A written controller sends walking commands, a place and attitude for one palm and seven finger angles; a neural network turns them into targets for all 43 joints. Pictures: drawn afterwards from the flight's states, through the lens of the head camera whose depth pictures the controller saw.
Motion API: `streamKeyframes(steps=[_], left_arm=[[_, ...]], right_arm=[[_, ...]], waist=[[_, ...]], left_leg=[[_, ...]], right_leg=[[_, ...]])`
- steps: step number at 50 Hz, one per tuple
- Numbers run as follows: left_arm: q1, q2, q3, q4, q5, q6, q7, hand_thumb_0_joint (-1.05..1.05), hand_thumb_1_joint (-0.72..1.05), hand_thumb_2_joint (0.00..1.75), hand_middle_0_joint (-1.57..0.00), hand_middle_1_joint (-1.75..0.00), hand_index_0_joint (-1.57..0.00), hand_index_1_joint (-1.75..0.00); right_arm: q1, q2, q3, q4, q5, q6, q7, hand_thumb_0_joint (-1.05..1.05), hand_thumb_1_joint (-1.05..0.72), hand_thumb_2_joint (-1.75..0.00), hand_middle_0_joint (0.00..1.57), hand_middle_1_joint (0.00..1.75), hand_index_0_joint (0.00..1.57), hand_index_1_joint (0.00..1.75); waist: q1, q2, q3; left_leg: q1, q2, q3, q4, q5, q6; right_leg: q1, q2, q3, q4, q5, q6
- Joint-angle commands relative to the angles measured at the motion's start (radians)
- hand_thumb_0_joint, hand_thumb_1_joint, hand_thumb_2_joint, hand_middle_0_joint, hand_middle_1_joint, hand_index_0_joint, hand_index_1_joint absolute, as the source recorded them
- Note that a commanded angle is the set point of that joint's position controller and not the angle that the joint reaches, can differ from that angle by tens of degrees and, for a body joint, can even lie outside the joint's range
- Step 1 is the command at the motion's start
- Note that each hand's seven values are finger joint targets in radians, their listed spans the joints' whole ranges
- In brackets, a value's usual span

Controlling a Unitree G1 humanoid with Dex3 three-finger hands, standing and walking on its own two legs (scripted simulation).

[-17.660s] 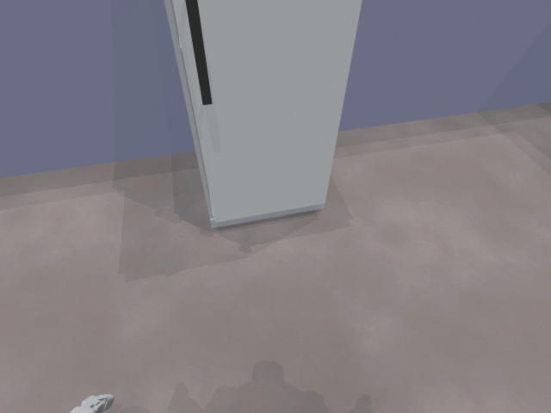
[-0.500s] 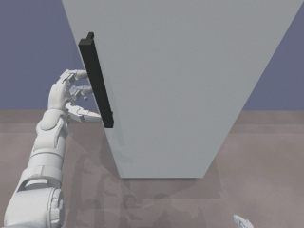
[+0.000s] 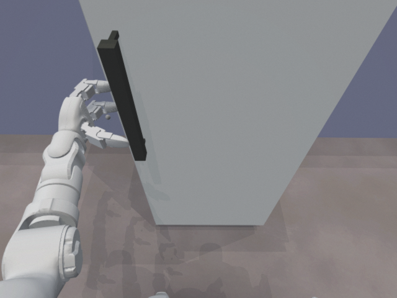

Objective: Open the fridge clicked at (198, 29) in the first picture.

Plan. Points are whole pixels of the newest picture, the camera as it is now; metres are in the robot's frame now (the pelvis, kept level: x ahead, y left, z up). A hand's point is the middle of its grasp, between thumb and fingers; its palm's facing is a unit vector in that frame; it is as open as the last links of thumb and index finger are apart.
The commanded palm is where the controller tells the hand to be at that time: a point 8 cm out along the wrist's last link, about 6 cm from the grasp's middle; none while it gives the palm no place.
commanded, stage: slide the fingers in behind the handle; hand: left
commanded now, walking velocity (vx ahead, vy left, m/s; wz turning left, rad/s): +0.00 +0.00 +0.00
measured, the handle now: (130, 106) +0.48 +0.16 +0.12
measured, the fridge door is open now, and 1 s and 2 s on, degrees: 0 0 0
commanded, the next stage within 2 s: grip the handle and tug to test in 1.70 s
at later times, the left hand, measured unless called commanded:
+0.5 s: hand (117, 121) +0.42 +0.17 +0.13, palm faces +0.01 -1.00 +0.00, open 14.0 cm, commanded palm +0.40 +0.22 +0.13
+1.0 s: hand (133, 122) +0.42 +0.14 +0.13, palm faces -0.01 -1.00 -0.02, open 14.2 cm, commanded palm +0.40 +0.19 +0.13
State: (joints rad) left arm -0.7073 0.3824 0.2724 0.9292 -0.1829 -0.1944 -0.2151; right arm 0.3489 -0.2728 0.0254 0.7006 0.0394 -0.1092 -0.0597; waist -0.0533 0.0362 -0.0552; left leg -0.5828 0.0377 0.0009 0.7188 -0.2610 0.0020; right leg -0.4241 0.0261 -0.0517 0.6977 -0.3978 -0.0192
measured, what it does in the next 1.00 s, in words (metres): stands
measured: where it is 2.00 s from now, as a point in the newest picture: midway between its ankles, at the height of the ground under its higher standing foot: outside the picture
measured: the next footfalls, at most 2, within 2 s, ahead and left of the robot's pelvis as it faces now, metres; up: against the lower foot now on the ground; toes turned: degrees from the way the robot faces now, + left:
none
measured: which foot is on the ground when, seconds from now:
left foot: down 0.00-1.00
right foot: down 0.00-1.00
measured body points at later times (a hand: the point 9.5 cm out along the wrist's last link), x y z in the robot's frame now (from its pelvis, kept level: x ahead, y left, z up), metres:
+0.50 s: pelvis +0.00 +0.01 +0.00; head +0.02 +0.00 +0.45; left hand +0.42 +0.22 +0.13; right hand +0.09 -0.25 -0.11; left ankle +0.06 +0.12 -0.71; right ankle -0.03 -0.11 -0.71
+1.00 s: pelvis +0.00 +0.00 +0.00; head +0.02 -0.01 +0.45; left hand +0.42 +0.19 +0.13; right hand +0.11 -0.25 -0.11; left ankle +0.06 +0.12 -0.71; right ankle -0.03 -0.11 -0.71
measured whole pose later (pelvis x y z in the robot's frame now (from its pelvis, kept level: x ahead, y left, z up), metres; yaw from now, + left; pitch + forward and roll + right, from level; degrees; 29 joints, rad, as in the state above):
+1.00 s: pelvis +0.00 +0.00 +0.00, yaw +0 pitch +5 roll -1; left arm -0.60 0.24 0.15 0.73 -0.16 -0.15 -0.09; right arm 0.30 -0.26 0.02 0.68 0.04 -0.11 -0.04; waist -0.03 0.04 -0.05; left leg -0.51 0.03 0.01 0.68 -0.26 0.00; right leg -0.36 0.02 -0.04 0.67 -0.39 -0.02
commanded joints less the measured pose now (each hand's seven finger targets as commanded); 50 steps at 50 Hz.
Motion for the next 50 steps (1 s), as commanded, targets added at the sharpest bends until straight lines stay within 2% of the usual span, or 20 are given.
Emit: streamKeyframes(steps=[1,2,5,7,10,12,14,17,18,19,22,25,31,33,34,38,40,44,48,50], left_arm=[[-0.493,0.176,0.014,-0.268,-0.016,-0.091,-0.013,0.0,-0.5,0.3,-0.3,-1.2,-0.3,-1.2],[-0.462,0.159,0.006,-0.257,-0.02,-0.09,-0.013,0.0,-0.5,0.3,-0.3,-1.2,-0.3,-1.2],[-0.46,0.196,0.04,-0.189,-0.019,-0.072,-0.003,0.0,-0.5,0.3,-0.3,-1.2,-0.3,-1.2],[-0.439,0.265,0.098,-0.206,-0.009,-0.074,0.008,0.0,-0.5,0.3,-0.3,-1.2,-0.3,-1.2],[-0.398,0.178,0.039,-0.276,-0.003,-0.071,0.011,0.0,-0.5,0.3,-0.3,-1.2,-0.3,-1.2],[-0.356,0.155,0.028,-0.277,-0.01,-0.066,0.014,0.0,-0.5,0.3,-0.3,-1.2,-0.3,-1.2],[-0.372,0.135,0.011,-0.306,-0.015,-0.06,0.017,0.0,-0.5,0.3,-0.3,-1.2,-0.3,-1.2],[-0.389,0.166,0.03,-0.358,-0.01,-0.065,0.033,0.0,-0.5,0.3,-0.3,-1.2,-0.3,-1.2],[-0.408,0.159,0.024,-0.394,-0.007,-0.07,0.04,0.0,-0.5,0.3,-0.3,-1.2,-0.3,-1.2],[-0.385,0.124,0.002,-0.39,-0.007,-0.068,0.045,0.0,-0.5,0.3,-0.3,-1.2,-0.3,-1.2],[-0.36,0.138,0.016,-0.407,-0.003,-0.072,0.062,0.0,-0.5,0.3,-0.3,-1.2,-0.3,-1.2],[-0.367,0.094,-0.021,-0.396,0.003,-0.055,0.068,0.0,-0.5,0.3,-0.3,-1.2,-0.3,-1.2],[-0.308,0.054,-0.033,-0.431,-0.004,-0.028,0.08,0.0,-0.5,0.3,-0.3,-1.2,-0.3,-1.2],[-0.278,0.055,-0.027,-0.411,-0.006,-0.02,0.089,0.0,-0.5,0.3,-0.3,-1.2,-0.3,-1.2],[-0.321,0.057,-0.033,-0.434,-0.001,-0.024,0.093,0.0,-0.5,0.3,-0.3,-1.2,-0.3,-1.2],[-0.286,0.047,-0.041,-0.469,0.019,-0.032,0.114,0.0,-0.5,0.3,-0.3,-1.2,-0.3,-1.2],[-0.306,-0.009,-0.089,-0.479,0.021,-0.032,0.114,0.0,-0.5,0.3,-0.3,-1.2,-0.3,-1.2],[-0.351,-0.012,-0.103,-0.439,0.019,-0.028,0.117,0.0,-0.5,0.3,-0.3,-1.2,-0.3,-1.2],[-0.387,-0.003,-0.096,-0.434,0.016,-0.028,0.119,0.0,-0.5,0.3,-0.3,-1.2,-0.3,-1.2],[-0.401,-0.025,-0.104,-0.411,0.014,-0.025,0.128,0.0,-0.5,0.3,-0.3,-1.2,-0.3,-1.2]], right_arm=[[0.023,-0.142,-0.05,-0.107,0.001,-0.048,-0.004,0.0,-0.9,-0.9,0.2,0.3,0.2,0.3],[0.021,-0.142,-0.049,-0.116,0.001,-0.049,-0.004,0.0,-0.9,-0.9,0.2,0.3,0.2,0.3],[0.015,-0.145,-0.046,-0.112,0.003,-0.042,-0.006,0.0,-0.9,-0.9,0.2,0.3,0.2,0.3],[0.015,-0.149,-0.047,-0.122,0.0,-0.04,-0.007,0.0,-0.9,-0.9,0.2,0.3,0.2,0.3],[0.005,-0.133,-0.048,-0.143,0.0,-0.04,0.002,0.0,-0.9,-0.9,0.2,0.3,0.2,0.3],[0.003,-0.134,-0.048,-0.15,0.003,-0.039,0.003,0.0,-0.9,-0.9,0.2,0.3,0.2,0.3],[-0.004,-0.133,-0.049,-0.15,0.004,-0.038,0.005,0.0,-0.9,-0.9,0.2,0.3,0.2,0.3],[-0.008,-0.136,-0.051,-0.153,0.004,-0.038,0.001,0.0,-0.9,-0.9,0.2,0.3,0.2,0.3],[-0.015,-0.132,-0.052,-0.151,0.003,-0.041,0.002,0.0,-0.9,-0.9,0.2,0.3,0.2,0.3],[-0.018,-0.128,-0.05,-0.151,0.003,-0.043,0.003,0.0,-0.9,-0.9,0.2,0.3,0.2,0.3],[-0.018,-0.13,-0.05,-0.147,0.0,-0.046,0.002,0.0,-0.9,-0.9,0.2,0.3,0.2,0.3],[-0.03,-0.124,-0.048,-0.14,0.001,-0.047,0.005,0.0,-0.9,-0.9,0.2,0.3,0.2,0.3],[-0.042,-0.119,-0.051,-0.149,0.001,-0.047,0.01,0.0,-0.9,-0.9,0.2,0.3,0.2,0.3],[-0.046,-0.12,-0.049,-0.15,0.002,-0.045,0.01,0.0,-0.9,-0.9,0.2,0.3,0.2,0.3],[-0.047,-0.119,-0.049,-0.147,0.001,-0.043,0.01,0.0,-0.9,-0.9,0.2,0.3,0.2,0.3],[-0.053,-0.113,-0.051,-0.153,-0.003,-0.044,0.014,0.0,-0.9,-0.9,0.2,0.3,0.2,0.3],[-0.057,-0.108,-0.05,-0.151,-0.001,-0.045,0.018,0.0,-0.9,-0.9,0.2,0.3,0.2,0.3],[-0.056,-0.114,-0.049,-0.14,-0.001,-0.044,0.012,0.0,-0.9,-0.9,0.2,0.3,0.2,0.3],[-0.057,-0.114,-0.051,-0.133,0.0,-0.046,0.006,0.0,-0.9,-0.9,0.2,0.3,0.2,0.3],[-0.055,-0.108,-0.046,-0.125,-0.001,-0.046,0.008,0.0,-0.9,-0.9,0.2,0.3,0.2,0.3]], waist=[[-0.023,0.038,-0.352],[-0.024,0.019,-0.342],[-0.026,-0.046,-0.263],[0.001,-0.024,-0.296],[0.004,0.024,-0.338],[-0.001,-0.02,-0.316],[-0.007,-0.018,-0.296],[0.0,-0.008,-0.312],[-0.002,0.023,-0.33],[-0.002,0.027,-0.317],[0.004,-0.003,-0.319],[-0.003,0.028,-0.292],[0.01,-0.004,-0.319],[0.009,-0.048,-0.285],[0.002,-0.042,-0.284],[0.019,0.01,-0.314],[0.003,0.012,-0.298],[-0.016,-0.05,-0.262],[-0.01,-0.004,-0.3],[-0.009,0.007,-0.284]], left_leg=[[0.382,-0.022,-0.035,-0.059,0.142,0.034],[0.37,-0.025,-0.031,-0.057,0.139,0.04],[0.294,-0.023,-0.028,-0.077,0.054,0.042],[0.283,-0.028,-0.021,-0.073,0.064,0.044],[0.337,-0.026,-0.019,-0.074,0.108,0.037],[0.324,-0.025,-0.016,-0.07,0.104,0.042],[0.324,-0.023,-0.015,-0.076,0.096,0.041],[0.337,-0.023,-0.018,-0.077,0.099,0.04],[0.364,-0.023,-0.02,-0.078,0.106,0.038],[0.372,-0.021,-0.022,-0.08,0.104,0.035],[0.371,-0.022,-0.023,-0.079,0.119,0.036],[0.375,-0.02,-0.024,-0.087,0.106,0.031],[0.397,-0.021,-0.018,-0.088,0.164,0.031],[0.363,-0.022,-0.014,-0.09,0.15,0.035],[0.362,-0.023,-0.013,-0.091,0.147,0.035],[0.396,-0.024,-0.011,-0.089,0.179,0.032],[0.407,-0.022,-0.015,-0.09,0.163,0.029],[0.376,-0.023,-0.016,-0.095,0.116,0.036],[0.402,-0.026,-0.019,-0.095,0.122,0.032],[0.4,-0.027,-0.022,-0.098,0.115,0.029]], right_leg=[[-0.081,0.022,0.028,-0.113,0.286,0.0],[-0.075,0.024,0.026,-0.113,0.284,0.001],[-0.086,0.02,0.033,-0.132,0.218,0.008],[-0.049,0.016,0.041,-0.124,0.225,0.005],[-0.049,0.019,0.032,-0.114,0.266,0.002],[-0.045,0.023,0.029,-0.119,0.265,0.004],[-0.053,0.023,0.031,-0.124,0.264,0.006],[-0.042,0.024,0.03,-0.123,0.255,0.004],[-0.051,0.024,0.032,-0.123,0.259,0.003],[-0.062,0.026,0.028,-0.122,0.251,0.002],[-0.043,0.027,0.025,-0.122,0.262,0.001],[-0.064,0.024,0.023,-0.125,0.255,0.001],[-0.025,0.022,0.02,-0.125,0.318,0.001],[-0.015,0.022,0.02,-0.129,0.32,0.006],[-0.016,0.02,0.024,-0.131,0.324,0.007],[-0.006,0.019,0.024,-0.122,0.339,0.001],[-0.032,0.02,0.019,-0.127,0.317,0.002],[-0.038,0.019,0.025,-0.143,0.292,0.008],[-0.036,0.016,0.027,-0.142,0.287,0.005],[-0.045,0.017,0.023,-0.144,0.274,0.002]])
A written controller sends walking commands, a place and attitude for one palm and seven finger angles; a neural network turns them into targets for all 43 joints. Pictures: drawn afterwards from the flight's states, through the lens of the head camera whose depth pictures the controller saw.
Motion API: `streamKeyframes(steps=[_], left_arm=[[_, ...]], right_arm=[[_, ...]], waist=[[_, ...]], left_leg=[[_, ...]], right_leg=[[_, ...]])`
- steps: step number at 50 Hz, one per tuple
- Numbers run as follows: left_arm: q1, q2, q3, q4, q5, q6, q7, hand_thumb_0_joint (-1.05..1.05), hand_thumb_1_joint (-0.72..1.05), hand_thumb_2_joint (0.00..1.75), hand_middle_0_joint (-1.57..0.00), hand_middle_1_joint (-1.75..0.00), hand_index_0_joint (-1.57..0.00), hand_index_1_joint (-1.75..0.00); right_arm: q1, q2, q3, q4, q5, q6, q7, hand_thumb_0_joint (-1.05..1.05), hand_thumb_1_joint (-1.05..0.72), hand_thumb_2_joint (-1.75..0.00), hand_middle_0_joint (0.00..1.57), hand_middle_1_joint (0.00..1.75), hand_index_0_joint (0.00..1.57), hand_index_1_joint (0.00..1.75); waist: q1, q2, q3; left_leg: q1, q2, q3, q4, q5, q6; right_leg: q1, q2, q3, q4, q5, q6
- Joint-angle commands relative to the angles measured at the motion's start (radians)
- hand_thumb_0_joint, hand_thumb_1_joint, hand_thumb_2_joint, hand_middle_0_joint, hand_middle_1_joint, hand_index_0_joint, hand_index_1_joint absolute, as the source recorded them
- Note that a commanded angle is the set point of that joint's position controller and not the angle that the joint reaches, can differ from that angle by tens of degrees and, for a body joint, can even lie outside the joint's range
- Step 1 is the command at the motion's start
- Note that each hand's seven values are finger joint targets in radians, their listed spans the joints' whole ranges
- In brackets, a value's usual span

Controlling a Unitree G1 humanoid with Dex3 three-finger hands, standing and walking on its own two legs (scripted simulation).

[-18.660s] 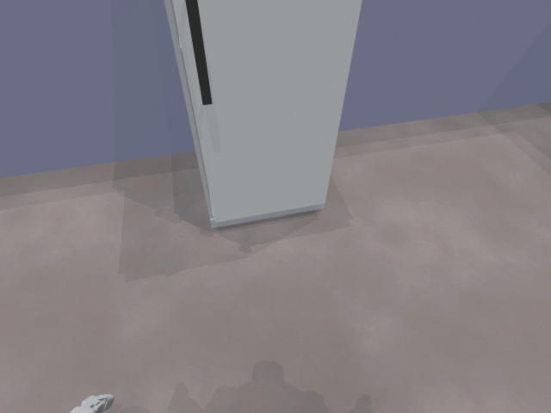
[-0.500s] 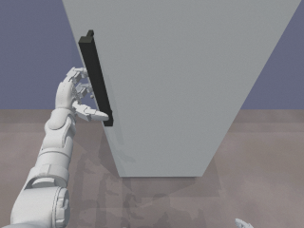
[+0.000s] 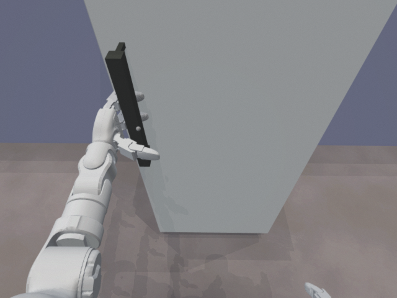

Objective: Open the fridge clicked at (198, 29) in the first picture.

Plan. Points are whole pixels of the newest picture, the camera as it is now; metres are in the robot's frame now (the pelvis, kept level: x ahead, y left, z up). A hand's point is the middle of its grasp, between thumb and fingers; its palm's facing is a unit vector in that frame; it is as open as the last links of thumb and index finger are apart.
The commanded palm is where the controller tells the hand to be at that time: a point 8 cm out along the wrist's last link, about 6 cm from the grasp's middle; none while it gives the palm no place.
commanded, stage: slide the fingers in behind the handle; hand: left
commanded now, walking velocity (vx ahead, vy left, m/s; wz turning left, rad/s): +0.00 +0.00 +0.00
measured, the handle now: (135, 114) +0.48 +0.16 +0.11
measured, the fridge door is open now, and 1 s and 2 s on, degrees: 0 0 0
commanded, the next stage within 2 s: grip the handle and tug to test in 0.70 s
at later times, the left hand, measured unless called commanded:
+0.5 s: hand (140, 126) +0.42 +0.14 +0.13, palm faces +0.03 -1.00 -0.01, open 14.2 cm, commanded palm +0.40 +0.19 +0.13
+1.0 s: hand (140, 126) +0.43 +0.14 +0.12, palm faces +0.01 -1.00 +0.00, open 13.1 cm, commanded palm +0.40 +0.19 +0.13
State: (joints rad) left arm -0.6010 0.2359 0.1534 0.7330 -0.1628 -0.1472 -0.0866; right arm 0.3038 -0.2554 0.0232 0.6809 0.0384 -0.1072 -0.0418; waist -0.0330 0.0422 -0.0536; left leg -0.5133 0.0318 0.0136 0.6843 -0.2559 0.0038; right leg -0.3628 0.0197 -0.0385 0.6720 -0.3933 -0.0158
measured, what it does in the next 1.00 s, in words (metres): stands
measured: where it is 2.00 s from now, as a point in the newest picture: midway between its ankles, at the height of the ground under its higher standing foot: outside the picture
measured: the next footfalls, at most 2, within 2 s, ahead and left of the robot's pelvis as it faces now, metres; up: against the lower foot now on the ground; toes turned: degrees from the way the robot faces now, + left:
none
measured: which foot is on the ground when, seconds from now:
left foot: down 0.00-1.00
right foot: down 0.00-1.00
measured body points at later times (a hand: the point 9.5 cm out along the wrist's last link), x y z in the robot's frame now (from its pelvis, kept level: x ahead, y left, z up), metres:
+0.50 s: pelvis +0.01 -0.01 +0.00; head +0.03 -0.02 +0.45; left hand +0.42 +0.19 +0.13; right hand +0.11 -0.26 -0.11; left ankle +0.06 +0.12 -0.72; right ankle -0.03 -0.11 -0.72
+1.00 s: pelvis +0.01 +0.00 +0.00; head +0.03 -0.01 +0.45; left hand +0.42 +0.19 +0.13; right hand +0.11 -0.25 -0.11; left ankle +0.06 +0.12 -0.72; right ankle -0.03 -0.11 -0.72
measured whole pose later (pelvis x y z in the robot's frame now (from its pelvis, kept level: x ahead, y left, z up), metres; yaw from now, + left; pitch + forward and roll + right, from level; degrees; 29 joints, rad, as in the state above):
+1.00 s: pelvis +0.01 +0.00 +0.00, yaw -1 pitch +5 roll -1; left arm -0.59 0.22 0.18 0.74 -0.16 -0.16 -0.07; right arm 0.31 -0.25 0.02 0.68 0.03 -0.09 -0.04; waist -0.04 0.04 -0.06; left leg -0.50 0.03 0.02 0.67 -0.26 0.00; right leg -0.35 0.02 -0.03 0.65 -0.39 -0.01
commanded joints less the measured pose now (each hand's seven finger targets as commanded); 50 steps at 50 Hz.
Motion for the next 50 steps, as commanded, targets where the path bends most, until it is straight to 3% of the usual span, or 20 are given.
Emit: streamKeyframes(steps=[1,2,5,11,24,26,29,32,34,35,37,40,41,44,47,50], left_arm=[[-0.502,0.135,0.036,-0.204,-0.008,-0.073,0.007,0.0,-0.5,0.3,-0.3,-1.2,-0.3,-1.2],[-0.477,0.181,0.078,-0.196,-0.007,-0.079,0.017,0.0,-0.5,0.3,-0.3,-1.2,-0.3,-1.2],[-0.476,0.108,0.008,-0.232,0.009,-0.095,0.014,0.0,-0.5,0.3,-0.3,-1.2,-0.3,-1.2],[-0.445,0.084,-0.012,-0.24,0.009,-0.1,0.014,0.0,-0.5,0.3,-0.3,-1.2,-0.3,-1.2],[-0.417,0.144,0.044,-0.239,-0.006,-0.087,-0.004,0.0,-0.5,0.3,-0.3,-1.2,-0.3,-1.2],[-0.414,0.124,0.03,-0.252,-0.002,-0.083,-0.004,0.0,-0.5,0.3,-0.3,-1.2,-0.3,-1.2],[-0.441,0.112,0.017,-0.255,-0.002,-0.08,0.002,0.0,-0.5,0.3,-0.3,-1.2,-0.3,-1.2],[-0.402,0.151,0.052,-0.225,-0.005,-0.075,0.004,0.0,-0.5,0.3,-0.3,-1.2,-0.3,-1.2],[-0.424,0.152,0.051,-0.232,0.0,-0.076,0.002,0.0,-0.5,0.3,-0.3,-1.2,-0.3,-1.2],[-0.441,0.119,0.02,-0.234,-0.001,-0.073,-0.003,0.0,-0.5,0.3,-0.3,-1.2,-0.3,-1.2],[-0.439,0.164,0.06,-0.231,-0.001,-0.076,0.002,0.0,-0.5,0.3,-0.3,-1.2,-0.3,-1.2],[-0.446,0.162,0.063,-0.227,-0.002,-0.078,0.002,0.0,-0.5,0.3,-0.3,-1.2,-0.3,-1.2],[-0.427,0.134,0.043,-0.222,-0.003,-0.077,-0.001,0.0,-0.45,0.32,-0.3,-1.21,-0.3,-1.21],[-0.441,0.152,0.06,-0.208,-0.006,-0.079,0.004,0.0,-0.31,0.38,-0.32,-1.23,-0.32,-1.23],[-0.425,0.165,0.071,-0.219,0.0,-0.086,0.009,0.0,-0.17,0.44,-0.33,-1.25,-0.33,-1.25],[-0.447,0.141,0.048,-0.212,0.003,-0.084,0.009,0.0,-0.03,0.5,-0.35,-1.27,-0.35,-1.27]], right_arm=[[-0.007,-0.127,-0.045,-0.102,-0.003,-0.049,-0.009,0.0,-0.9,-0.9,0.2,0.3,0.2,0.3],[-0.002,-0.131,-0.047,-0.104,-0.006,-0.048,-0.012,0.0,-0.9,-0.9,0.2,0.3,0.2,0.3],[-0.001,-0.12,-0.048,-0.108,-0.007,-0.052,-0.001,0.0,-0.9,-0.9,0.2,0.3,0.2,0.3],[0.001,-0.123,-0.056,-0.109,-0.005,-0.053,0.009,0.0,-0.9,-0.9,0.2,0.3,0.2,0.3],[-0.008,-0.125,-0.052,-0.108,-0.002,-0.044,0.0,0.0,-0.9,-0.9,0.2,0.3,0.2,0.3],[-0.009,-0.121,-0.052,-0.111,-0.003,-0.042,0.002,0.0,-0.9,-0.9,0.2,0.3,0.2,0.3],[-0.006,-0.122,-0.053,-0.109,-0.003,-0.042,0.001,0.0,-0.9,-0.9,0.2,0.3,0.2,0.3],[-0.006,-0.129,-0.051,-0.115,-0.004,-0.037,-0.002,0.0,-0.9,-0.9,0.2,0.3,0.2,0.3],[-0.01,-0.125,-0.052,-0.11,-0.003,-0.033,-0.003,0.0,-0.9,-0.9,0.2,0.3,0.2,0.3],[-0.013,-0.121,-0.048,-0.114,-0.003,-0.033,-0.002,0.0,-0.9,-0.9,0.2,0.3,0.2,0.3],[-0.008,-0.126,-0.049,-0.114,-0.005,-0.032,-0.005,0.0,-0.9,-0.9,0.2,0.3,0.2,0.3],[-0.012,-0.123,-0.048,-0.111,-0.004,-0.029,-0.005,0.0,-0.9,-0.9,0.2,0.3,0.2,0.3],[-0.012,-0.121,-0.048,-0.116,-0.005,-0.029,-0.003,0.0,-0.9,-0.9,0.2,0.3,0.2,0.3],[-0.011,-0.122,-0.047,-0.112,-0.004,-0.028,-0.005,0.0,-0.9,-0.9,0.2,0.3,0.2,0.3],[-0.003,-0.126,-0.05,-0.12,-0.007,-0.029,-0.003,0.0,-0.9,-0.9,0.2,0.3,0.2,0.3],[-0.008,-0.121,-0.046,-0.115,-0.005,-0.028,-0.001,0.0,-0.9,-0.9,0.2,0.3,0.2,0.3]], waist=[[-0.027,-0.034,-0.297],[-0.016,-0.066,-0.307],[-0.021,-0.012,-0.34],[-0.023,-0.037,-0.315],[-0.011,-0.055,-0.294],[-0.009,-0.017,-0.311],[-0.023,-0.033,-0.305],[-0.011,-0.08,-0.296],[-0.013,-0.055,-0.308],[-0.021,-0.043,-0.294],[-0.011,-0.045,-0.308],[-0.013,-0.036,-0.305],[-0.013,-0.045,-0.306],[-0.016,-0.046,-0.29],[-0.007,-0.058,-0.318],[-0.015,-0.018,-0.296]], left_leg=[[0.325,-0.021,-0.037,-0.063,0.113,0.028],[0.311,-0.022,-0.032,-0.062,0.125,0.033],[0.336,-0.025,-0.023,-0.054,0.169,0.03],[0.336,-0.022,-0.018,-0.05,0.178,0.033],[0.303,-0.03,-0.007,-0.057,0.178,0.039],[0.327,-0.029,-0.008,-0.057,0.194,0.035],[0.336,-0.026,-0.014,-0.053,0.198,0.037],[0.303,-0.03,-0.008,-0.058,0.183,0.042],[0.309,-0.03,-0.009,-0.058,0.189,0.038],[0.314,-0.029,-0.009,-0.058,0.189,0.038],[0.313,-0.029,-0.01,-0.058,0.187,0.038],[0.315,-0.028,-0.013,-0.059,0.182,0.035],[0.315,-0.027,-0.014,-0.062,0.181,0.034],[0.305,-0.026,-0.013,-0.061,0.167,0.035],[0.311,-0.026,-0.014,-0.06,0.183,0.036],[0.309,-0.025,-0.016,-0.063,0.16,0.032]], right_leg=[[-0.098,0.025,0.008,-0.116,0.276,0.0],[-0.071,0.025,0.012,-0.118,0.292,0.002],[-0.069,0.023,0.013,-0.101,0.349,0.002],[-0.071,0.027,0.013,-0.106,0.368,0.003],[-0.028,0.022,0.024,-0.117,0.405,0.006],[-0.037,0.022,0.019,-0.112,0.405,0.003],[-0.053,0.024,0.015,-0.113,0.399,0.005],[-0.026,0.023,0.019,-0.12,0.398,0.008],[-0.024,0.02,0.022,-0.114,0.41,0.005],[-0.04,0.021,0.02,-0.115,0.406,0.006],[-0.03,0.022,0.02,-0.117,0.392,0.005],[-0.037,0.022,0.02,-0.117,0.387,0.002],[-0.038,0.023,0.015,-0.114,0.381,0.003],[-0.045,0.023,0.019,-0.12,0.368,0.004],[-0.03,0.026,0.016,-0.113,0.375,0.003],[-0.055,0.024,0.016,-0.116,0.347,0.001]])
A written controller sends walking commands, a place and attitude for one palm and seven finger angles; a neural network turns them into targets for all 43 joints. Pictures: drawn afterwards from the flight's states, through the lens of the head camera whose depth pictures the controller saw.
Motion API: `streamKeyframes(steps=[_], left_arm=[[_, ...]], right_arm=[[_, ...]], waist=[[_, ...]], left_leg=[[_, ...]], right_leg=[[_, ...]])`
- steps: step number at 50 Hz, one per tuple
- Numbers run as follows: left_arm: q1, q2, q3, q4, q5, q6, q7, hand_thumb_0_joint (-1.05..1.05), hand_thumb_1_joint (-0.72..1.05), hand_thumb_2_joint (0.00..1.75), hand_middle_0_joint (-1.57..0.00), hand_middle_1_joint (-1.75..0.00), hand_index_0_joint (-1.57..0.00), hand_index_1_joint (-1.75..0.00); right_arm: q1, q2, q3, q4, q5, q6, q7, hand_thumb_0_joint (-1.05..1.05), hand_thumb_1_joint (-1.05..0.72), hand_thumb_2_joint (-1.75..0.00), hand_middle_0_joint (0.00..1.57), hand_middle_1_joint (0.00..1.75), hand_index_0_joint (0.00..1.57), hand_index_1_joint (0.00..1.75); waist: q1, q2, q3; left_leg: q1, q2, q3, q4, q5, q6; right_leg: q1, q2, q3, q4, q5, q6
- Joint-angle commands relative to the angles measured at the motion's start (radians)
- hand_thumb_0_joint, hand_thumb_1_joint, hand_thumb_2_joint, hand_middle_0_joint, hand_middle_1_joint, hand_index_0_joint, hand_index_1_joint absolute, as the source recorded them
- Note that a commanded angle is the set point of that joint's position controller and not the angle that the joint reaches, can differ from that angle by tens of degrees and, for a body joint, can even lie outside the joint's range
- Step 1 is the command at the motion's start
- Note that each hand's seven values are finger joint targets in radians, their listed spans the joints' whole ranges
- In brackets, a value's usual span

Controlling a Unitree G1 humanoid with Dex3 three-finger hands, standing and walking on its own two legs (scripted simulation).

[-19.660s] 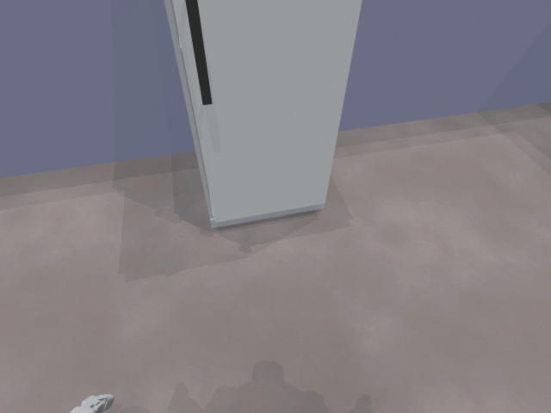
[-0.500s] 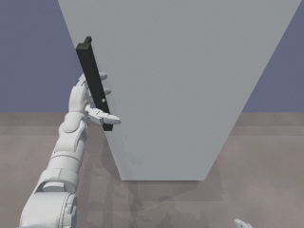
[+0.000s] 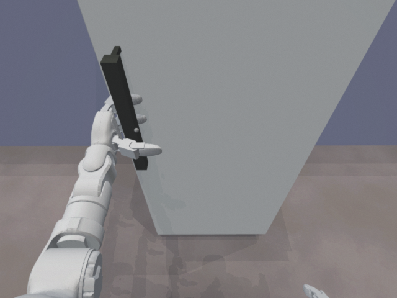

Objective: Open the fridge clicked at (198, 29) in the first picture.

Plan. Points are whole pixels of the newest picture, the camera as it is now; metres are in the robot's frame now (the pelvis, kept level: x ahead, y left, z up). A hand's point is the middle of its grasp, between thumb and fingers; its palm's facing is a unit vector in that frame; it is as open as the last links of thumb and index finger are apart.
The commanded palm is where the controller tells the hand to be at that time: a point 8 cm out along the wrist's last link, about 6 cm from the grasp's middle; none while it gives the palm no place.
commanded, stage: grip the handle and tug to test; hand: left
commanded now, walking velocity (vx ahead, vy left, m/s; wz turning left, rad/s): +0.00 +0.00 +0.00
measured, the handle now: (131, 117) +0.47 +0.16 +0.11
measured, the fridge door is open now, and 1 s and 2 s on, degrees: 0 0 11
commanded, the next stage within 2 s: pull the door a little, standing still in 1.22 s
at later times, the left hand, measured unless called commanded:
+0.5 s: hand (137, 128) +0.43 +0.14 +0.12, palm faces +0.03 -1.00 +0.00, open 5.7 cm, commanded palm +0.40 +0.19 +0.12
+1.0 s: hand (138, 128) +0.43 +0.14 +0.12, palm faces +0.03 -1.00 +0.00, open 5.8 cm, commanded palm +0.37 +0.20 +0.12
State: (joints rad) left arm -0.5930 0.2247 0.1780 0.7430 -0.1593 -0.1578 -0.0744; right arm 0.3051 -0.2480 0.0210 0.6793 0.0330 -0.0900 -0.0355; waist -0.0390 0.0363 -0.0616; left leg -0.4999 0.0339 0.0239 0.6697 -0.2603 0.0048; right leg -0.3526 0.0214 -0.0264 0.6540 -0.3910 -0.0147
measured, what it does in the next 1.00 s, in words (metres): stands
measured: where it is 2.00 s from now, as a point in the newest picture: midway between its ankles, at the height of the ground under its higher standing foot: outside the picture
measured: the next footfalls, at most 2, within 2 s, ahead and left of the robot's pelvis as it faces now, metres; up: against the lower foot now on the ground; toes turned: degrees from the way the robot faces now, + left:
none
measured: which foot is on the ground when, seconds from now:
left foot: down 0.00-1.00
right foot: down 0.00-1.00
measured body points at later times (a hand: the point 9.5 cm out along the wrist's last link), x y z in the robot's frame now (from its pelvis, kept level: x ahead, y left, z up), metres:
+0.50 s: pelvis +0.00 +0.00 +0.00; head +0.02 +0.00 +0.45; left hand +0.42 +0.19 +0.12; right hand +0.09 -0.25 -0.12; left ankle +0.05 +0.12 -0.72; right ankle -0.04 -0.11 -0.72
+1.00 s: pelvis +0.02 +0.00 +0.00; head +0.03 -0.01 +0.45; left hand +0.42 +0.19 +0.12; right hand +0.11 -0.26 -0.11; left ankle +0.05 +0.12 -0.72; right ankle -0.04 -0.11 -0.72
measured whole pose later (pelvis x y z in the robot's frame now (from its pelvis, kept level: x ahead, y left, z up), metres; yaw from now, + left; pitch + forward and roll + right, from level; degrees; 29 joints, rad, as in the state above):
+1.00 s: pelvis +0.02 +0.00 +0.00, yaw -2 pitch +6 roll +0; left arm -0.47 0.23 0.21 0.61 -0.17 -0.12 -0.07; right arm 0.31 -0.25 0.01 0.65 0.03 -0.08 -0.02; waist -0.05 0.03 -0.08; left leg -0.46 0.05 0.06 0.64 -0.28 0.00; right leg -0.33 0.03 0.01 0.62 -0.40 -0.02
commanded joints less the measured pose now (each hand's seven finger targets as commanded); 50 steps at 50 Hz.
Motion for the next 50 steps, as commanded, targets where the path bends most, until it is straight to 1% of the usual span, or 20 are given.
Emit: streamKeyframes(steps=[1,7,9,14,16,18,20,25,27,29,32,33,34,36,37,38,43,44,47,50], left_arm=[[-0.47,0.163,0.03,-0.22,0.001,-0.075,-0.001,0.0,0.01,0.52,-0.35,-1.27,-0.35,-1.27],[-0.476,0.192,0.052,-0.194,-0.001,-0.079,0.0,0.0,0.29,0.64,-0.38,-1.31,-0.38,-1.31],[-0.481,0.173,0.04,-0.197,-0.003,-0.081,-0.003,0.0,0.39,0.68,-0.4,-1.33,-0.4,-1.33],[-0.493,0.194,0.05,-0.187,0.002,-0.092,-0.004,0.0,0.62,0.78,-0.42,-1.36,-0.42,-1.36],[-0.525,0.157,0.019,-0.186,-0.001,-0.092,-0.004,0.0,0.71,0.82,-0.43,-1.37,-0.43,-1.37],[-0.502,0.19,0.053,-0.176,-0.002,-0.093,0.0,0.0,0.81,0.86,-0.44,-1.39,-0.44,-1.39],[-0.491,0.174,0.044,-0.195,-0.002,-0.095,0.001,0.0,0.9,0.9,-0.45,-1.4,-0.45,-1.4],[-0.476,0.164,0.037,-0.214,0.005,-0.091,0.009,0.0,0.9,0.9,-0.45,-1.4,-0.45,-1.4],[-0.44,0.193,0.062,-0.201,0.005,-0.087,0.012,0.0,0.9,0.9,-0.45,-1.4,-0.45,-1.4],[-0.452,0.171,0.043,-0.227,0.003,-0.089,0.007,0.0,0.9,0.9,-0.45,-1.4,-0.45,-1.4],[-0.409,0.207,0.071,-0.228,0.002,-0.088,-0.001,0.0,0.9,0.9,-0.45,-1.4,-0.45,-1.4],[-0.429,0.199,0.064,-0.249,-0.001,-0.088,-0.003,0.0,0.9,0.9,-0.45,-1.4,-0.45,-1.4],[-0.399,0.203,0.076,-0.246,-0.003,-0.085,-0.003,0.0,0.9,0.9,-0.45,-1.4,-0.45,-1.4],[-0.402,0.168,0.044,-0.27,-0.005,-0.082,-0.009,0.0,0.9,0.9,-0.45,-1.4,-0.45,-1.4],[-0.383,0.188,0.065,-0.266,-0.007,-0.083,-0.007,0.0,0.9,0.9,-0.45,-1.4,-0.45,-1.4],[-0.384,0.203,0.073,-0.294,-0.007,-0.085,-0.008,0.0,0.9,0.9,-0.45,-1.4,-0.45,-1.4],[-0.303,0.171,0.056,-0.327,-0.014,-0.071,-0.011,0.0,0.9,0.9,-0.45,-1.4,-0.45,-1.4],[-0.282,0.165,0.055,-0.355,-0.016,-0.069,-0.013,0.0,0.9,0.9,-0.45,-1.4,-0.45,-1.4],[-0.167,0.203,0.099,-0.388,-0.027,-0.059,-0.021,0.0,0.9,0.9,-0.45,-1.4,-0.45,-1.4],[-0.097,0.187,0.092,-0.478,-0.034,-0.045,-0.035,0.0,0.9,0.9,-0.45,-1.4,-0.45,-1.4]], right_arm=[[-0.006,-0.13,-0.046,-0.108,0.001,-0.044,-0.008,0.0,-0.9,-0.9,0.2,0.3,0.2,0.3],[0.002,-0.137,-0.047,-0.107,0.0,-0.042,-0.015,0.0,-0.9,-0.9,0.2,0.3,0.2,0.3],[-0.003,-0.131,-0.046,-0.106,0.0,-0.044,-0.014,0.0,-0.9,-0.9,0.2,0.3,0.2,0.3],[0.009,-0.136,-0.047,-0.103,0.0,-0.045,-0.014,0.0,-0.9,-0.9,0.2,0.3,0.2,0.3],[0.009,-0.133,-0.047,-0.1,0.001,-0.048,-0.012,0.0,-0.9,-0.9,0.2,0.3,0.2,0.3],[0.013,-0.138,-0.05,-0.101,-0.001,-0.05,-0.012,0.0,-0.9,-0.9,0.2,0.3,0.2,0.3],[0.014,-0.136,-0.052,-0.104,-0.001,-0.051,-0.009,0.0,-0.9,-0.9,0.2,0.3,0.2,0.3],[0.02,-0.135,-0.054,-0.104,-0.002,-0.049,-0.003,0.0,-0.9,-0.9,0.2,0.3,0.2,0.3],[0.02,-0.139,-0.054,-0.108,-0.003,-0.045,-0.005,0.0,-0.9,-0.9,0.2,0.3,0.2,0.3],[0.011,-0.133,-0.054,-0.11,-0.002,-0.047,-0.003,0.0,-0.9,-0.9,0.2,0.3,0.2,0.3],[0.011,-0.138,-0.053,-0.117,-0.001,-0.04,-0.006,0.0,-0.9,-0.9,0.2,0.3,0.2,0.3],[0.004,-0.133,-0.051,-0.118,-0.002,-0.041,-0.005,0.0,-0.9,-0.9,0.2,0.3,0.2,0.3],[0.008,-0.133,-0.053,-0.117,-0.002,-0.04,-0.005,0.0,-0.9,-0.9,0.2,0.3,0.2,0.3],[0.0,-0.129,-0.052,-0.124,0.001,-0.04,-0.002,0.0,-0.9,-0.9,0.2,0.3,0.2,0.3],[0.006,-0.133,-0.055,-0.126,-0.001,-0.04,-0.004,0.0,-0.9,-0.9,0.2,0.3,0.2,0.3],[-0.002,-0.132,-0.055,-0.128,-0.001,-0.04,-0.004,0.0,-0.9,-0.9,0.2,0.3,0.2,0.3],[-0.01,-0.128,-0.055,-0.141,0.0,-0.038,-0.001,0.0,-0.9,-0.9,0.2,0.3,0.2,0.3],[-0.013,-0.127,-0.057,-0.144,0.001,-0.04,0.002,0.0,-0.9,-0.9,0.2,0.3,0.2,0.3],[-0.017,-0.132,-0.059,-0.159,-0.002,-0.036,0.004,0.0,-0.9,-0.9,0.2,0.3,0.2,0.3],[-0.034,-0.121,-0.059,-0.176,0.001,-0.035,0.01,0.0,-0.9,-0.9,0.2,0.3,0.2,0.3]], waist=[[-0.015,-0.03,-0.287],[-0.015,-0.059,-0.286],[-0.014,-0.013,-0.289],[-0.015,-0.025,-0.301],[-0.027,-0.008,-0.291],[-0.017,-0.02,-0.306],[-0.015,-0.019,-0.331],[-0.015,-0.021,-0.324],[-0.006,-0.048,-0.318],[-0.009,-0.029,-0.316],[0.005,-0.033,-0.315],[0.0,-0.007,-0.317],[0.007,-0.032,-0.321],[0.0,-0.008,-0.313],[0.008,-0.039,-0.323],[0.01,-0.007,-0.333],[0.019,-0.033,-0.331],[0.025,-0.017,-0.34],[0.054,-0.05,-0.369],[0.07,-0.032,-0.383]], left_leg=[[0.297,-0.025,-0.03,-0.049,0.156,0.031],[0.283,-0.025,-0.028,-0.05,0.139,0.035],[0.29,-0.027,-0.025,-0.05,0.138,0.032],[0.293,-0.021,-0.035,-0.049,0.142,0.03],[0.305,-0.02,-0.038,-0.048,0.136,0.028],[0.299,-0.02,-0.035,-0.046,0.144,0.029],[0.311,-0.022,-0.032,-0.043,0.166,0.03],[0.313,-0.019,-0.028,-0.041,0.186,0.03],[0.296,-0.022,-0.025,-0.04,0.189,0.033],[0.3,-0.023,-0.021,-0.041,0.187,0.033],[0.288,-0.025,-0.015,-0.041,0.204,0.035],[0.293,-0.026,-0.014,-0.042,0.21,0.034],[0.298,-0.024,-0.015,-0.041,0.225,0.033],[0.308,-0.024,-0.011,-0.04,0.226,0.032],[0.303,-0.025,-0.011,-0.037,0.24,0.036],[0.306,-0.026,-0.008,-0.04,0.24,0.034],[0.307,-0.027,-0.002,-0.041,0.278,0.037],[0.318,-0.027,0.001,-0.04,0.29,0.036],[0.307,-0.031,0.015,-0.041,0.34,0.038],[0.319,-0.031,0.019,-0.045,0.396,0.036]], right_leg=[[-0.071,0.024,0.002,-0.101,0.331,0.0],[-0.065,0.025,0.004,-0.106,0.31,0.002],[-0.072,0.023,0.008,-0.106,0.313,0.0],[-0.081,0.027,0.002,-0.097,0.302,-0.003],[-0.104,0.028,-0.001,-0.099,0.289,-0.002],[-0.089,0.028,0.0,-0.097,0.3,-0.001],[-0.077,0.029,0.002,-0.093,0.325,-0.002],[-0.077,0.029,-0.001,-0.09,0.347,0.0],[-0.055,0.03,0.001,-0.093,0.358,0.0],[-0.055,0.029,0.004,-0.093,0.369,0.001],[-0.026,0.028,0.008,-0.093,0.392,-0.001],[-0.029,0.027,0.01,-0.092,0.407,0.0],[-0.02,0.029,0.006,-0.089,0.42,-0.002],[-0.031,0.029,0.006,-0.092,0.421,0.0],[-0.012,0.03,0.005,-0.09,0.435,0.0],[-0.007,0.027,0.01,-0.09,0.444,0.001],[0.022,0.027,0.009,-0.087,0.5,0.003],[0.025,0.027,0.008,-0.085,0.509,0.002],[0.096,0.021,0.014,-0.081,0.601,0.006],[0.134,0.017,0.016,-0.07,0.68,0.006]])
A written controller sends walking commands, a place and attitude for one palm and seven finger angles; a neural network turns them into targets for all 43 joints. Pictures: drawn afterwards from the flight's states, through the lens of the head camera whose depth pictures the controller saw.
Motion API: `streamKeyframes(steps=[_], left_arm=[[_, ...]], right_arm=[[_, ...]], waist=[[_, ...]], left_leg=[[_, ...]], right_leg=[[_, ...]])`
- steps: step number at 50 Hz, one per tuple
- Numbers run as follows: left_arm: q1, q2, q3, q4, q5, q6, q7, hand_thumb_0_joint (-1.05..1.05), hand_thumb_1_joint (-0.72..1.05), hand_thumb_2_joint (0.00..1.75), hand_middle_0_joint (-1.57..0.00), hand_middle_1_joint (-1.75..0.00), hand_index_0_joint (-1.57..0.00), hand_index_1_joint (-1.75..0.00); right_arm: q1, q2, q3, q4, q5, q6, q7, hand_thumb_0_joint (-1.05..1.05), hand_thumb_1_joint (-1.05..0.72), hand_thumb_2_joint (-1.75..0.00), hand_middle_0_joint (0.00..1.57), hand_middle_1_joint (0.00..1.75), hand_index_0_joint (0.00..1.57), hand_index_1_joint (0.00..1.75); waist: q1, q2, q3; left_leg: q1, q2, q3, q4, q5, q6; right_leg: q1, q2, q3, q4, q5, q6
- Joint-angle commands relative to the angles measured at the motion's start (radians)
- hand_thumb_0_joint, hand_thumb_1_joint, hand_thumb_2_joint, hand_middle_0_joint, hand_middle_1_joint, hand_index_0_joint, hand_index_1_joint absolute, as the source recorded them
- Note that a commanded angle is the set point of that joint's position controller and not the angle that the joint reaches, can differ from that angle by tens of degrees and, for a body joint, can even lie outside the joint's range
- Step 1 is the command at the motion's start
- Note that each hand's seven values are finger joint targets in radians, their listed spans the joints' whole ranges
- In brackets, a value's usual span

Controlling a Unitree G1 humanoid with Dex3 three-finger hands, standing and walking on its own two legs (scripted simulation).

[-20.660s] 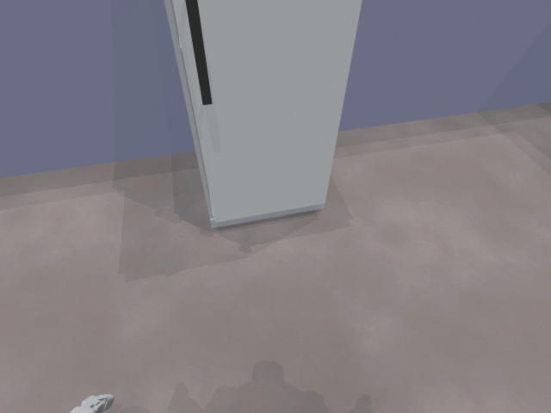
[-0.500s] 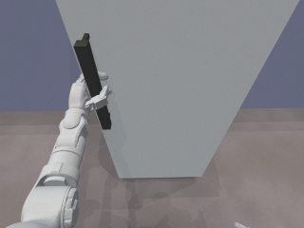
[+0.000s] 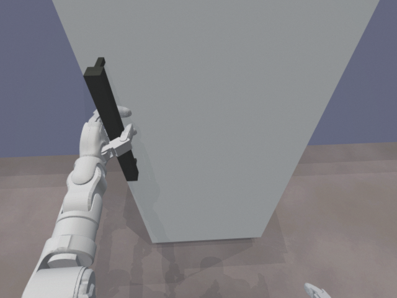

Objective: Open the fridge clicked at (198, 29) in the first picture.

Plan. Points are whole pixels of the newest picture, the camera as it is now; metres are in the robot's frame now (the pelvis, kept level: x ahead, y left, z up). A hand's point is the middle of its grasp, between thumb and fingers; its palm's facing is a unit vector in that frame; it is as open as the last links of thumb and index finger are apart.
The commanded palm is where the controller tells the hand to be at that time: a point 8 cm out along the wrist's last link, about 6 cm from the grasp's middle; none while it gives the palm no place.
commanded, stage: grip the handle and tug to test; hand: left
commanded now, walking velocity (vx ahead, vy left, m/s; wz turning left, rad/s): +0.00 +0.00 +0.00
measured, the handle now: (119, 128) +0.45 +0.18 +0.11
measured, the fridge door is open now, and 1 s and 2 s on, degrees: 0 11 38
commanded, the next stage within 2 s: pull the door a little, standing still in 0.22 s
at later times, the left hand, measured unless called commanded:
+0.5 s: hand (125, 144) +0.39 +0.16 +0.12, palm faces +0.04 -1.00 +0.00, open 6.0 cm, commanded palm +0.34 +0.21 +0.12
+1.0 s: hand (125, 176) +0.31 +0.14 +0.12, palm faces +0.08 -0.99 -0.15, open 6.3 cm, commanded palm +0.27 +0.19 +0.12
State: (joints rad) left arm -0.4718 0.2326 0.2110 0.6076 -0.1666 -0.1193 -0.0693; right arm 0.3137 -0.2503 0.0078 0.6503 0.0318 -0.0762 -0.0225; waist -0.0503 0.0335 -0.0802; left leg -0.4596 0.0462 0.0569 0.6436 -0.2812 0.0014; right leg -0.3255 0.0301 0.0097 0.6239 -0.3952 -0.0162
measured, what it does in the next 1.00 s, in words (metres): shifts its weight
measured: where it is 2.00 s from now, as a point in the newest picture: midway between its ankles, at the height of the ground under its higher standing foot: outside the picture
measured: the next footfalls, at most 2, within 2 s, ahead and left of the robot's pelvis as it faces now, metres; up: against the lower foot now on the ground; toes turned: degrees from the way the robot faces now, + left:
right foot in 1.58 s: +0.16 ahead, -0.20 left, +0.00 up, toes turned +12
left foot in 1.88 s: -0.09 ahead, -0.09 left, +0.00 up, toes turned +29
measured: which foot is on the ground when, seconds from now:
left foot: down 0.00-1.00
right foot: down 0.00-1.00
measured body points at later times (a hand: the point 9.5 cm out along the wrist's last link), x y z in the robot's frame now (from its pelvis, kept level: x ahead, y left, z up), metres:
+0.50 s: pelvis +0.05 +0.01 +0.01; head +0.07 +0.00 +0.46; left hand +0.38 +0.21 +0.12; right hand +0.21 -0.23 -0.09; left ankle +0.03 +0.12 -0.72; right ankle -0.05 -0.11 -0.72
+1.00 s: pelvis +0.09 +0.00 +0.03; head +0.10 -0.02 +0.48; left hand +0.30 +0.19 +0.13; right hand +0.28 -0.21 -0.06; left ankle +0.03 +0.12 -0.71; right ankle -0.03 -0.11 -0.69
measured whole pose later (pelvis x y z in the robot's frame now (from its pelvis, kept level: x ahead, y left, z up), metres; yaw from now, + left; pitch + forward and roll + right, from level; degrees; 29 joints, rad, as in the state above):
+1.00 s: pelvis +0.09 +0.00 +0.03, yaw +1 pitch +3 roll +1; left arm 0.40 0.19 -0.03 -0.33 -0.09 0.02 0.04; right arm 0.18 -0.22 0.06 0.51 -0.02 0.04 -0.04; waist 0.02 0.04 -0.04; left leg -0.18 0.01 0.02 0.46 -0.20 0.02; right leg -0.15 0.00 -0.03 0.63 -0.25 0.03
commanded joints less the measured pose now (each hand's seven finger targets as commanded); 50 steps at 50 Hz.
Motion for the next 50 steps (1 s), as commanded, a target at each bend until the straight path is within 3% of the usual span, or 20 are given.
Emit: streamKeyframes(steps=[1,6,10,13,14,16,17,19,20,23,26,33,40,41,42,43,44,45,48,50], left_arm=[[-0.196,0.16,0.041,-0.367,-0.028,-0.076,-0.043,0.0,0.9,0.9,-0.45,-1.4,-0.45,-1.4],[-0.049,0.124,0.011,-0.515,-0.036,-0.041,-0.042,0.0,0.9,0.9,-0.45,-1.4,-0.45,-1.4],[0.084,0.125,0.022,-0.619,-0.043,-0.007,-0.04,0.0,0.9,0.9,-0.45,-1.4,-0.45,-1.4],[0.133,0.092,-0.02,-0.705,-0.043,0.017,-0.035,0.0,0.9,0.9,-0.45,-1.4,-0.45,-1.4],[0.143,0.102,-0.008,-0.703,-0.043,0.026,-0.03,0.0,0.9,0.9,-0.45,-1.4,-0.45,-1.4],[0.143,0.098,-0.013,-0.728,-0.037,0.037,-0.02,0.0,0.9,0.9,-0.45,-1.4,-0.45,-1.4],[0.084,0.149,0.022,-0.684,-0.028,0.041,-0.006,0.0,0.9,0.9,-0.45,-1.4,-0.45,-1.4],[-0.063,0.084,-0.046,-0.668,-0.013,0.057,0.01,0.0,0.9,0.9,-0.45,-1.4,-0.45,-1.4],[-0.053,0.074,-0.046,-0.663,-0.011,0.067,0.015,0.0,0.9,0.9,-0.45,-1.4,-0.45,-1.4],[0.05,0.067,-0.051,-0.712,-0.009,0.092,0.008,0.0,0.9,0.9,-0.45,-1.4,-0.45,-1.4],[0.131,0.041,-0.076,-0.759,-0.017,0.114,-0.009,0.0,0.9,0.9,-0.45,-1.4,-0.45,-1.4],[0.376,0.008,-0.112,-0.922,-0.027,0.092,-0.018,0.0,0.9,0.9,-0.45,-1.4,-0.45,-1.4],[0.786,-0.003,-0.133,-1.254,-0.034,0.145,-0.046,0.0,0.9,0.9,-0.45,-1.4,-0.45,-1.4],[0.784,0.02,-0.125,-1.323,-0.031,0.145,-0.046,0.0,0.9,0.9,-0.45,-1.4,-0.45,-1.4],[0.275,0.295,-0.007,-1.301,0.112,0.058,0.061,0.0,0.9,0.9,-0.45,-1.4,-0.45,-1.4],[0.531,0.108,-0.084,-1.116,0.1,0.058,0.091,0.0,0.9,0.9,-0.45,-1.4,-0.45,-1.4],[0.665,0.039,-0.155,-1.086,0.107,0.069,0.098,0.0,0.9,0.9,-0.45,-1.4,-0.45,-1.4],[0.702,0.031,-0.18,-1.118,0.11,0.069,0.102,0.0,0.9,0.9,-0.45,-1.4,-0.45,-1.4],[0.725,0.048,-0.187,-1.214,0.122,0.048,0.134,0.0,0.9,0.9,-0.45,-1.4,-0.45,-1.4],[0.782,0.032,-0.191,-1.206,0.132,0.052,0.15,0.0,0.9,0.9,-0.45,-1.4,-0.45,-1.4]], right_arm=[[-0.049,-0.116,-0.044,-0.153,0.003,-0.047,-0.001,0.0,-0.9,-0.9,0.2,0.3,0.2,0.3],[-0.068,-0.108,-0.048,-0.178,0.006,-0.045,0.01,0.0,-0.9,-0.9,0.2,0.3,0.2,0.3],[-0.085,-0.102,-0.046,-0.199,0.003,-0.037,0.012,0.0,-0.9,-0.9,0.2,0.3,0.2,0.3],[-0.106,-0.093,-0.041,-0.21,0.004,-0.032,0.012,0.0,-0.9,-0.9,0.2,0.3,0.2,0.3],[-0.107,-0.095,-0.041,-0.204,0.002,-0.029,0.01,0.0,-0.9,-0.9,0.2,0.3,0.2,0.3],[-0.123,-0.094,-0.04,-0.204,0.001,-0.025,0.006,0.0,-0.9,-0.9,0.2,0.3,0.2,0.3],[-0.115,-0.107,-0.039,-0.189,-0.001,-0.018,-0.004,0.0,-0.9,-0.9,0.2,0.3,0.2,0.3],[-0.118,-0.098,-0.033,-0.173,-0.004,-0.014,-0.012,0.0,-0.9,-0.9,0.2,0.3,0.2,0.3],[-0.116,-0.096,-0.036,-0.168,-0.006,-0.013,-0.016,0.0,-0.9,-0.9,0.2,0.3,0.2,0.3],[-0.116,-0.09,-0.036,-0.175,-0.01,-0.005,-0.017,0.0,-0.9,-0.9,0.2,0.3,0.2,0.3],[-0.13,-0.085,-0.032,-0.192,-0.012,0.002,-0.014,0.0,-0.9,-0.9,0.2,0.3,0.2,0.3],[-0.196,-0.063,-0.015,-0.238,-0.01,0.008,-0.002,0.0,-0.9,-0.9,0.2,0.3,0.2,0.3],[-0.196,-0.047,-0.005,-0.309,-0.018,0.025,0.01,0.0,-0.9,-0.9,0.2,0.3,0.2,0.3],[-0.199,-0.047,-0.005,-0.314,-0.016,0.024,0.01,0.0,-0.9,-0.9,0.2,0.3,0.2,0.3],[-0.159,-0.069,0.023,-0.301,-0.019,0.039,-0.036,0.0,-0.9,-0.9,0.2,0.3,0.2,0.3],[-0.182,-0.065,0.002,-0.256,-0.04,0.049,-0.049,0.0,-0.9,-0.9,0.2,0.3,0.2,0.3],[-0.193,-0.077,0.005,-0.267,-0.048,0.054,-0.043,0.0,-0.9,-0.9,0.2,0.3,0.2,0.3],[-0.192,-0.087,0.006,-0.283,-0.045,0.062,-0.041,0.0,-0.9,-0.9,0.2,0.3,0.2,0.3],[-0.21,-0.083,0.006,-0.283,-0.064,0.071,-0.031,0.0,-0.9,-0.9,0.2,0.3,0.2,0.3],[-0.206,-0.073,0.003,-0.284,-0.074,0.071,-0.019,0.0,-0.9,-0.9,0.2,0.3,0.2,0.3]], waist=[[0.079,-0.025,-0.349],[0.095,0.003,-0.354],[0.109,-0.034,-0.358],[0.104,0.009,-0.33],[0.1,-0.014,-0.308],[0.093,-0.013,-0.27],[0.077,-0.029,-0.233],[0.041,-0.004,-0.191],[0.046,0.009,-0.21],[0.075,0.03,-0.308],[0.088,-0.051,-0.338],[0.108,-0.028,-0.2],[0.132,-0.023,-0.24],[0.132,-0.015,-0.232],[0.036,0.015,-0.079],[0.039,-0.037,-0.075],[0.044,-0.049,-0.074],[0.041,0.013,-0.088],[0.042,0.216,-0.091],[0.044,0.215,-0.079]], left_leg=[[0.286,-0.042,-0.011,-0.021,0.436,0.04],[0.34,-0.028,-0.013,-0.023,0.548,0.038],[0.336,-0.028,-0.005,-0.035,0.596,0.038],[0.359,-0.023,-0.004,-0.044,0.627,0.038],[0.355,-0.021,-0.007,-0.052,0.605,0.035],[0.353,-0.018,-0.012,-0.068,0.559,0.031],[0.336,-0.019,-0.014,-0.072,0.521,0.03],[0.345,-0.024,-0.025,-0.07,0.49,0.032],[0.362,-0.021,-0.028,-0.063,0.527,0.031],[0.426,-0.018,-0.029,-0.047,0.706,0.03],[0.437,-0.015,-0.036,-0.055,0.741,0.027],[0.403,-0.01,-0.034,-0.113,0.603,0.022],[0.412,-0.008,-0.017,-0.09,0.786,0.032],[0.421,-0.004,-0.021,-0.096,0.793,0.031],[0.445,-0.018,-0.036,-0.072,0.734,0.054],[0.47,0.003,-0.062,-0.062,0.777,0.062],[0.481,0.009,-0.058,-0.073,0.828,0.063],[0.515,0.018,-0.075,-0.102,0.918,0.069],[0.651,0.097,-0.17,-0.171,1.22,0.1],[0.646,0.114,-0.195,-0.176,1.245,0.095]], right_leg=[[0.107,0.008,-0.023,-0.041,0.701,0.009],[0.121,0.006,-0.028,-0.043,0.737,0.012],[0.188,-0.007,-0.023,-0.041,0.856,0.024],[0.182,-0.008,-0.029,-0.052,0.842,0.023],[0.175,-0.005,-0.033,-0.06,0.811,0.02],[0.151,0.002,-0.039,-0.074,0.732,0.012],[0.137,0.005,-0.04,-0.084,0.698,0.009],[0.091,0.005,-0.042,-0.094,0.661,0.007],[0.09,0.002,-0.042,-0.093,0.67,0.007],[0.146,-0.012,-0.039,-0.076,0.799,0.011],[0.186,-0.016,-0.048,-0.074,0.843,0.016],[0.183,-0.015,-0.057,-0.114,0.701,0.002],[0.279,-0.039,-0.06,-0.079,0.98,0.026],[0.264,-0.033,-0.066,-0.082,0.935,0.02],[0.101,-0.056,-0.003,-0.136,0.844,0.037],[0.067,-0.058,-0.038,-0.144,0.794,0.042],[0.056,-0.048,-0.05,-0.141,0.787,0.062],[0.046,-0.032,-0.06,-0.103,0.71,0.068],[-0.084,0.02,-0.057,0.02,0.185,0.05],[-0.091,0.017,-0.051,-0.028,0.077,0.034]])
